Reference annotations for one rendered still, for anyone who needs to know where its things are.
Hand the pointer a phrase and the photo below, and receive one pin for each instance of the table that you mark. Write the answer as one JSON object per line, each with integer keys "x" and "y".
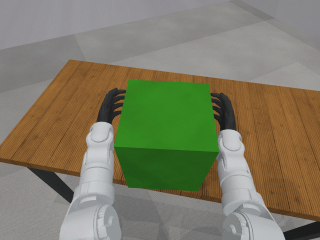
{"x": 279, "y": 128}

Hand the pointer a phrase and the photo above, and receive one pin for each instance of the right robot forearm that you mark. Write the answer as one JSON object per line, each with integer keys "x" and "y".
{"x": 236, "y": 182}

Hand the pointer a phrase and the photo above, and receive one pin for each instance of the right robot upper arm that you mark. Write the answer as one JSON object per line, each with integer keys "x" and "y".
{"x": 240, "y": 225}

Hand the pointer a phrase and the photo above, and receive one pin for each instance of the robot left hand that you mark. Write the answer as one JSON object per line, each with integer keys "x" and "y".
{"x": 106, "y": 111}

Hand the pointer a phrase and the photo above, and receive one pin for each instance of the left robot forearm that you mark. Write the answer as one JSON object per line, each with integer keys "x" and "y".
{"x": 97, "y": 171}

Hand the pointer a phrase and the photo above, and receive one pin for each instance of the carton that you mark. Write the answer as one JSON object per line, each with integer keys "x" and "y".
{"x": 166, "y": 137}

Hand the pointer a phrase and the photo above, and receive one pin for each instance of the left robot upper arm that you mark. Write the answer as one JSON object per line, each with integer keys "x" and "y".
{"x": 98, "y": 222}

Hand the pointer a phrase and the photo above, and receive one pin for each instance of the robot right hand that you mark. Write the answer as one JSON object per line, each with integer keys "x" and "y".
{"x": 226, "y": 117}

